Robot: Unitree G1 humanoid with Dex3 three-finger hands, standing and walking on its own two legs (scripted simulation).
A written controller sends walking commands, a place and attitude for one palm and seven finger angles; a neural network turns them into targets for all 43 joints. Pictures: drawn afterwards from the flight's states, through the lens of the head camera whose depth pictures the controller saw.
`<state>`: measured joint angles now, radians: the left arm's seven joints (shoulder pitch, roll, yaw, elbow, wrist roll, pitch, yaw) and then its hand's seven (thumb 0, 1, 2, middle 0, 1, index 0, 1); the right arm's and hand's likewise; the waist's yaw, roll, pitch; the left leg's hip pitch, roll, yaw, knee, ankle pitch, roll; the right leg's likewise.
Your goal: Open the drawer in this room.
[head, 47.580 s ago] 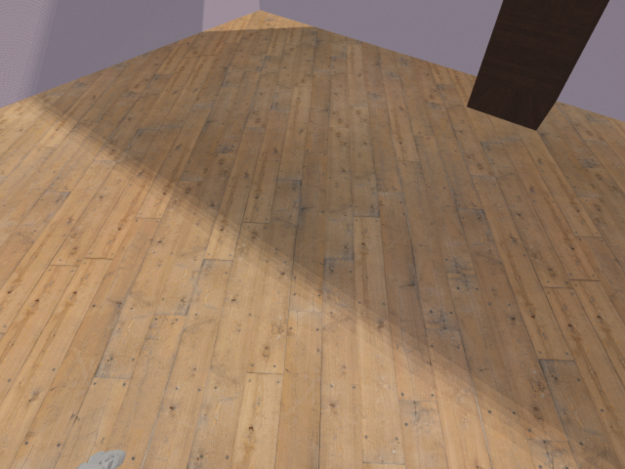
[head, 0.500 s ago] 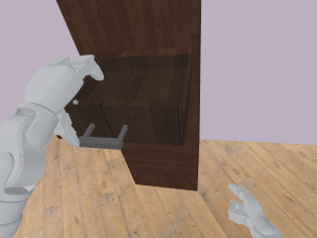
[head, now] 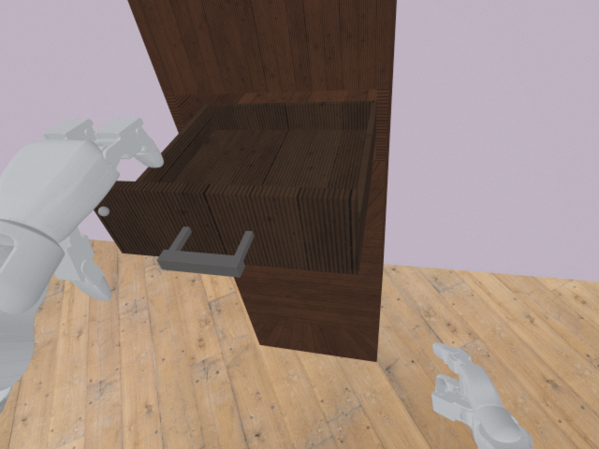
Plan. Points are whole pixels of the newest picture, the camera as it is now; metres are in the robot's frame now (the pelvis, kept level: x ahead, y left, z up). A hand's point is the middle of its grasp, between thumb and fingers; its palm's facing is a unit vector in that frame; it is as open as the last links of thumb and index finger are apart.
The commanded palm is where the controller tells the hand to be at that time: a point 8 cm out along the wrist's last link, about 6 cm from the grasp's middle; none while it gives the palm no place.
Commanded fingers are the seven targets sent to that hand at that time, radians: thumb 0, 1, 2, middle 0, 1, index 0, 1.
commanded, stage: draw the hand back to the body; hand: left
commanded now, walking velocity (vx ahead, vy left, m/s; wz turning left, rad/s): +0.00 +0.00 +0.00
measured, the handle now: (207, 250) +0.31 +0.18 +0.14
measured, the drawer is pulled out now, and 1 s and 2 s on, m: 0.30 0.30 0.30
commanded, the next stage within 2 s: step back with the hand held close in 1.00 s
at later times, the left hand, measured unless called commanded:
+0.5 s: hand (88, 167) +0.23 +0.20 +0.33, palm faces +0.45 -0.84 -0.31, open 11.4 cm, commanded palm +0.19 +0.26 +0.33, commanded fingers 0.00 0.41 0.69 -0.23 -0.62 -0.23 -0.62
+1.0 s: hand (49, 169) +0.23 +0.23 +0.33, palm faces +0.58 -0.76 -0.28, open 7.6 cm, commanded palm +0.18 +0.28 +0.33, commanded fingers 0.00 0.90 0.90 -0.20 -0.30 -0.20 -0.30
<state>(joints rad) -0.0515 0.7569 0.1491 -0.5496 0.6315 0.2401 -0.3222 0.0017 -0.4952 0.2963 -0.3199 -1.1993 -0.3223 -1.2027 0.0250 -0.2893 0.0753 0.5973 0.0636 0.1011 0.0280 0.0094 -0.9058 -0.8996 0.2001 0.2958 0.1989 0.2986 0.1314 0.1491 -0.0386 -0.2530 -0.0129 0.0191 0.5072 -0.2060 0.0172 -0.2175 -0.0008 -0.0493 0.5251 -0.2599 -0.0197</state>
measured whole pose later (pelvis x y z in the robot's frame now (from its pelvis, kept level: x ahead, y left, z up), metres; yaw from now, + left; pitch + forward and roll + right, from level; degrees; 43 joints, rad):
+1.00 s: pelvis +0.04 +0.00 +0.01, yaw -1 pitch -4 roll -1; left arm 0.15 0.42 0.53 -0.66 -0.11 -0.16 0.10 0.01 0.83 0.87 -0.21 -0.34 -0.22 -0.34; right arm 0.13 -0.20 0.02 0.67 0.01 -0.09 -0.04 0.01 -0.90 -0.90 0.20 0.30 0.20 0.30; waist 0.09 0.07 0.01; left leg -0.13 0.01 0.02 0.44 -0.25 0.01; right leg -0.06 0.03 -0.04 0.37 -0.25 -0.02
